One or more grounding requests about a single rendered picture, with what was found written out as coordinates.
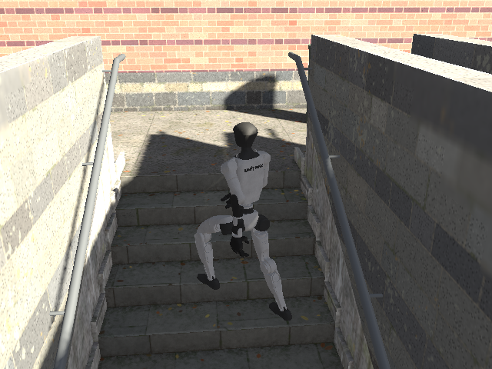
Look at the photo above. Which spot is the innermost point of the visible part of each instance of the left robot forearm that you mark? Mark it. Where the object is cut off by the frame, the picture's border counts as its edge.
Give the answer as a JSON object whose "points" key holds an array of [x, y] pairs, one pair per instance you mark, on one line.
{"points": [[238, 221]]}

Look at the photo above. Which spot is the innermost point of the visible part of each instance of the robot left upper arm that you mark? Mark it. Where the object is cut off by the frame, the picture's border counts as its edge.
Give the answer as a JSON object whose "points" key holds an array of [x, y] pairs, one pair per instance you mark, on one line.
{"points": [[228, 169]]}

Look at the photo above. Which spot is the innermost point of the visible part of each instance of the robot right upper arm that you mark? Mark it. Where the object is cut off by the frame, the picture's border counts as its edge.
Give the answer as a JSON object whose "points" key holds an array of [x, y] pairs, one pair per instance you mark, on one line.
{"points": [[267, 159]]}

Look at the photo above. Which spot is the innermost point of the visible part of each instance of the robot left hand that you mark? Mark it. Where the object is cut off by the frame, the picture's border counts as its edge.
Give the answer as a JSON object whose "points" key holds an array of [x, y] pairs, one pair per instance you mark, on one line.
{"points": [[237, 245]]}

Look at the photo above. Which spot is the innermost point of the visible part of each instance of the robot right thigh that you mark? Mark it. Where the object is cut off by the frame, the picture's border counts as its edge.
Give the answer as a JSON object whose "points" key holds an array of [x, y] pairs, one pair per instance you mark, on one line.
{"points": [[261, 245]]}

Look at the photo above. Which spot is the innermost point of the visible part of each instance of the robot right hand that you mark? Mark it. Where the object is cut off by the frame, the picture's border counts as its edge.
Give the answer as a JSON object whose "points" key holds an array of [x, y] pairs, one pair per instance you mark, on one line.
{"points": [[228, 202]]}

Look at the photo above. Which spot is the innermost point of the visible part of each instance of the robot right shin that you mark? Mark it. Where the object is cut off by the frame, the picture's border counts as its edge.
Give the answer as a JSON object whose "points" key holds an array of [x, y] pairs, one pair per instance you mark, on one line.
{"points": [[274, 283]]}

